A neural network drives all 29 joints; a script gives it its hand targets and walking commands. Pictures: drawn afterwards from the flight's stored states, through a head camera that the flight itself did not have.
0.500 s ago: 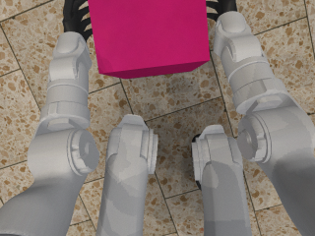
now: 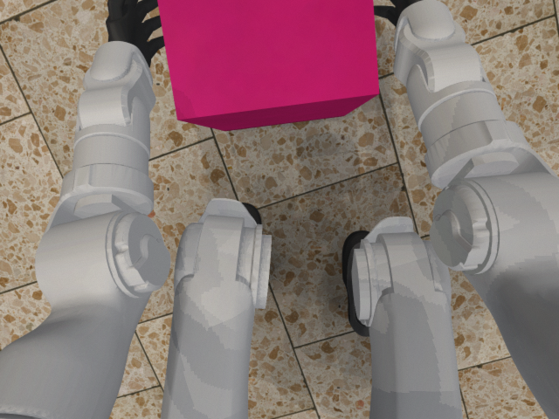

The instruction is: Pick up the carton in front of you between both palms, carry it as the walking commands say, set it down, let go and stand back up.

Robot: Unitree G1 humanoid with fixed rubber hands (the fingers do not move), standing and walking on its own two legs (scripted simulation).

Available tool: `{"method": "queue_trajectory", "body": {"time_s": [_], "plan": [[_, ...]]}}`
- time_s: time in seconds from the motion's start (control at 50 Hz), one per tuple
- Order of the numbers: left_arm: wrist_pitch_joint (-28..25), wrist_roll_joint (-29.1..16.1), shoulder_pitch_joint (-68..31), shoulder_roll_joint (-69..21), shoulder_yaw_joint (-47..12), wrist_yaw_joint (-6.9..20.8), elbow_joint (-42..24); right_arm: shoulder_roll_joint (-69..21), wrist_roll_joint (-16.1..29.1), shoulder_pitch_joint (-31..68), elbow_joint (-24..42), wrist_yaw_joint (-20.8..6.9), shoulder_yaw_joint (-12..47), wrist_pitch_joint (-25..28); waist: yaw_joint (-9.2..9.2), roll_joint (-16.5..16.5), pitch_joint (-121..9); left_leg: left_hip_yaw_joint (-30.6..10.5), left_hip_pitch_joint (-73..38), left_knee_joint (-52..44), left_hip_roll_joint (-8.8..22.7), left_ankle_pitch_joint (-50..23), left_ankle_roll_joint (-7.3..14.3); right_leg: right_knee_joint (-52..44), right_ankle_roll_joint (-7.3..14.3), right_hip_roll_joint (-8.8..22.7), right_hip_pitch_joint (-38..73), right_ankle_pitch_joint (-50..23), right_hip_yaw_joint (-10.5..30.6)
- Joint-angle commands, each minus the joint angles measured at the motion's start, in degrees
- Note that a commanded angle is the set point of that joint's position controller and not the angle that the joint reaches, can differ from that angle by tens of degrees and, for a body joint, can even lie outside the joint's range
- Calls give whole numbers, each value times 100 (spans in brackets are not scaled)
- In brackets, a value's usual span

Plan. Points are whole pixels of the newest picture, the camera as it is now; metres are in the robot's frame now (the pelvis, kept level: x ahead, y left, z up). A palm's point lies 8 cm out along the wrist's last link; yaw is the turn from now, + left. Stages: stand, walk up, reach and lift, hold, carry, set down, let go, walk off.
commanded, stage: set down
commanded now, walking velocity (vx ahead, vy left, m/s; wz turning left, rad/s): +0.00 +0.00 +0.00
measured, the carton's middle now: (272, 41) +0.52 +0.10 -0.25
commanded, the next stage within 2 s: let go in 1.48 s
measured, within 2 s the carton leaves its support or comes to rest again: neither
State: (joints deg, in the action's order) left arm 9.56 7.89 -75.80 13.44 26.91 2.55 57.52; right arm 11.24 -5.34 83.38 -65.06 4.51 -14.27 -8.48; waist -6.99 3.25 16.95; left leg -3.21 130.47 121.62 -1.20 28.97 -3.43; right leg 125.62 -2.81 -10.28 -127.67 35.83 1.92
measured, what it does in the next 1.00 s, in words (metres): rises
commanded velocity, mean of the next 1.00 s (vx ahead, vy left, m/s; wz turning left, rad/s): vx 0.00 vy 0.00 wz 0.00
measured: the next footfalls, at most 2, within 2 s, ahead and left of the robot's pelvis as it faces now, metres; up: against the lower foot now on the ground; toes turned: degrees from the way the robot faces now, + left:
none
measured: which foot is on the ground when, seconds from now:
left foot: down 0.00-1.00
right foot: down 0.00-1.00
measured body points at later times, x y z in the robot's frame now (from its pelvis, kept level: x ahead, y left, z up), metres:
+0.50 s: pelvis +0.00 +0.01 -0.01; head +0.37 +0.03 +0.24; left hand +0.51 +0.30 -0.19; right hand +0.57 -0.09 -0.19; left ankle +0.13 +0.13 -0.34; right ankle +0.10 -0.11 -0.34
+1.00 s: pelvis +0.01 +0.01 +0.10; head +0.34 +0.05 +0.40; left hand +0.51 +0.30 -0.02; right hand +0.58 -0.08 -0.02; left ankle +0.13 +0.13 -0.34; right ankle +0.10 -0.11 -0.34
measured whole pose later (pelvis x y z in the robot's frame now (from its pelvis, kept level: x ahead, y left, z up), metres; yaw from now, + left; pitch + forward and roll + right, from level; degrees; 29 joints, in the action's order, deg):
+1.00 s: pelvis +0.01 +0.01 +0.10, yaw +1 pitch +45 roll -2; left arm 7.5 -5.6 -66.3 17.3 17.8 -2.9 50.8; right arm 15.6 2.1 72.3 -53.5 6.5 -9.9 -9.9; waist -6.0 1.8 0.8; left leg -1.9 121.9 102.6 -1.3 26.1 -0.8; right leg 105.7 -2.1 -4.6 -117.6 33.6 1.6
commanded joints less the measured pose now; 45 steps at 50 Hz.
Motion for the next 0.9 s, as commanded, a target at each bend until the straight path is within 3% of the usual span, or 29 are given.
{"method": "queue_trajectory", "body": {"time_s": [0.0,0.08,0.12,0.14,0.18,0.24,0.36,0.46,0.58,0.68,0.74,0.88], "plan": [[-93,-165,-2683,-3066,-1205,940,-55,-3518,135,2249,250,-969,920,103,-270,359,-4355,477,-2293,-690,-291,-982,392,-1237,276,-6,1198,-721,-324],[-187,-137,-2550,-2604,-1035,824,52,-2991,171,2252,278,-872,925,154,-319,351,-4393,547,-2400,-635,-217,-983,322,-1208,213,59,1447,-762,-289],[-340,-197,-2277,-1732,-777,598,176,-2093,222,2084,332,-640,853,223,-309,343,-4515,604,-2541,-591,-157,-1029,258,-1188,131,130,1683,-812,-289],[-437,-221,-2022,-1010,-553,427,283,-1398,268,1909,342,-487,754,267,-319,319,-4603,626,-2644,-586,-114,-1061,215,-1181,78,195,1801,-833,-295],[-738,-336,-1398,1102,-104,-171,447,691,452,1541,432,14,621,387,-394,173,-4798,640,-2962,-592,8,-1223,157,-1159,-26,358,1968,-913,-275],[-1002,-908,-1602,1712,-348,-544,550,1192,968,1654,389,243,960,464,-418,154,-5246,590,-3286,-536,97,-1632,132,-1054,-61,474,2143,-1223,-204],[-1181,-1834,-1640,1714,-1174,-485,518,1000,1640,1604,847,189,1570,574,-411,292,-6074,427,-3636,-412,168,-2452,172,-818,-61,622,2455,-1805,-246],[-1078,-2193,-1378,1918,-1327,-546,38,1302,1616,1399,1492,289,1458,493,-348,262,-7388,493,-4543,-523,122,-2776,166,-834,-40,602,2978,-1870,-455],[-664,-2013,-1022,1838,-1241,-679,-1039,1289,1371,1097,2259,441,1122,133,-313,54,-8556,744,-5488,-1009,-70,-2518,138,-1333,33,394,3366,-1433,-705],[-377,-1664,-738,1372,-1096,-665,-944,1112,1045,655,1642,373,622,-83,-127,-183,-7152,756,-4665,-1603,-89,-1682,92,-1919,101,396,2653,-774,-679],[-388,-1520,-636,1162,-1047,-613,-874,999,874,468,1338,275,430,-23,-49,-288,-6772,707,-4453,-1861,-70,-1602,86,-2190,125,406,2398,-751,-639],[-381,-1341,-415,1133,-874,-576,-1039,962,722,400,1442,195,345,29,-119,-245,-7268,705,-4879,-2471,-129,-1769,61,-2790,131,368,2730,-881,-632]]}}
